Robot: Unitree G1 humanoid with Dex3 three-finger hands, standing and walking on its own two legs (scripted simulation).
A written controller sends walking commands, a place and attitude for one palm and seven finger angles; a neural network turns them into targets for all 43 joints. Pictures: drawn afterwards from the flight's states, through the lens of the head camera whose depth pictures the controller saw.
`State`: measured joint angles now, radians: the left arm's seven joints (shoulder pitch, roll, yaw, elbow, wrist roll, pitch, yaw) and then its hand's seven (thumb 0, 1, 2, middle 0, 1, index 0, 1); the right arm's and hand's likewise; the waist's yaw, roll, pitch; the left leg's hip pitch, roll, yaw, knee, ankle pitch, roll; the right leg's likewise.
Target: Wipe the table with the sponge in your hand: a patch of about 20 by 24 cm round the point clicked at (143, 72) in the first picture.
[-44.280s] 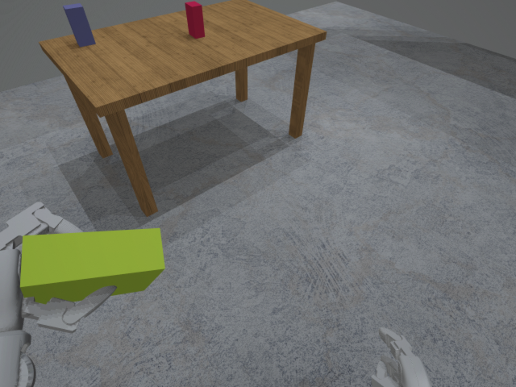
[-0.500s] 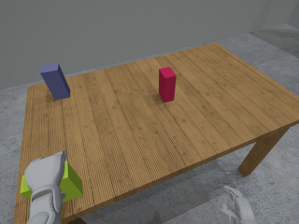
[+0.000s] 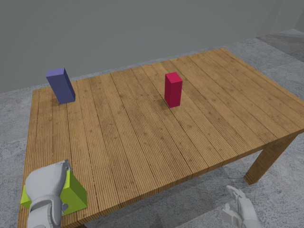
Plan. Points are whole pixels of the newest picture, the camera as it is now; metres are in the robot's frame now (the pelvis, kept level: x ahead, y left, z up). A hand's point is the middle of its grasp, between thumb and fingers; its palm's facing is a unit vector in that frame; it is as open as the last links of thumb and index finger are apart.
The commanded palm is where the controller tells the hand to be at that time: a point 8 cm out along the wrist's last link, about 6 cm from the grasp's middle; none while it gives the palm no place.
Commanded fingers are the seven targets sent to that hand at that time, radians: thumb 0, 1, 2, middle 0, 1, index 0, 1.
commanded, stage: lift the sponge slowly off the table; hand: left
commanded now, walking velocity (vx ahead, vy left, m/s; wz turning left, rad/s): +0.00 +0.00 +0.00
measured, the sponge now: (61, 200) +0.19 +0.29 -0.05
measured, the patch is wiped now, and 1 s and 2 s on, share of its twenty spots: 0.90 0.90 0.90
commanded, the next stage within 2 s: bring the sponge back beside the body in 1.60 s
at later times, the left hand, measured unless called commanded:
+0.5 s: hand (53, 191) +0.19 +0.28 +0.02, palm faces -0.02 -0.10 -0.99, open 9.1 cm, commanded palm +0.16 +0.27 +0.09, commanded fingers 0.00 0.10 1.30 -1.20 -1.60 -1.20 -1.60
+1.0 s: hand (48, 186) +0.18 +0.28 +0.06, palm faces +0.01 -0.10 -0.99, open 9.1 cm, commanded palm +0.17 +0.28 +0.12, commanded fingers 0.00 0.10 1.30 -1.20 -1.60 -1.20 -1.60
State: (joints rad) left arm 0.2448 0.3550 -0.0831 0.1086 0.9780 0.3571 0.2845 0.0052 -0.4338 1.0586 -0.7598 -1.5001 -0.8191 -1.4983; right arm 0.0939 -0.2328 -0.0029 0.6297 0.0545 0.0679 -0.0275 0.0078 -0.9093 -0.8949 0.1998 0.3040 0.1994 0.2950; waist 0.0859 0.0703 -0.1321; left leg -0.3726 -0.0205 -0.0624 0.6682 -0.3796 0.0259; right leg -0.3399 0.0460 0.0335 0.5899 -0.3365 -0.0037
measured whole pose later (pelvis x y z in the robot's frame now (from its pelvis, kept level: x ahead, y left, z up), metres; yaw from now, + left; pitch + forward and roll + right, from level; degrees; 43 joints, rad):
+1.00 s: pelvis -0.02 -0.02 +0.01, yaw +1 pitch -2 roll -1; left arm 0.19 0.41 -0.05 0.04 0.93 0.32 0.14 -0.01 -0.46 1.06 -0.81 -1.44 -0.87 -1.44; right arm 0.05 -0.25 0.00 0.69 0.04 0.02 -0.07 0.01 -0.91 -0.89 0.20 0.30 0.20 0.30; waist 0.12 0.10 -0.05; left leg -0.19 -0.01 -0.07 0.51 -0.28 0.00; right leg -0.17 0.05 0.03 0.45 -0.25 -0.03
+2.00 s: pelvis -0.02 -0.02 +0.02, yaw +0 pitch -4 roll -1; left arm 0.18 0.46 -0.04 -0.14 0.91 0.41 0.05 -0.01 -0.46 1.06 -0.81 -1.44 -0.86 -1.44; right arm 0.02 -0.24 0.05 0.67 0.04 0.05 -0.04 0.01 -0.91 -0.89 0.20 0.30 0.20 0.30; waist 0.13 0.10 -0.03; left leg -0.12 -0.01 -0.07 0.44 -0.26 0.01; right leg -0.10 0.04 0.04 0.39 -0.23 -0.02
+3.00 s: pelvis -0.03 -0.03 +0.02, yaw +0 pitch -6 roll -1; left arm 0.27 0.48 -0.05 -0.33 0.88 0.46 -0.01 -0.01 -0.46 1.06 -0.81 -1.43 -0.86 -1.44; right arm -0.01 -0.25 0.05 0.65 0.04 0.03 -0.04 0.01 -0.91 -0.89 0.20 0.30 0.20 0.30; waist 0.14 0.11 -0.02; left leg -0.11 0.00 -0.08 0.46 -0.24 -0.01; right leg -0.10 0.06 0.03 0.42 -0.22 -0.04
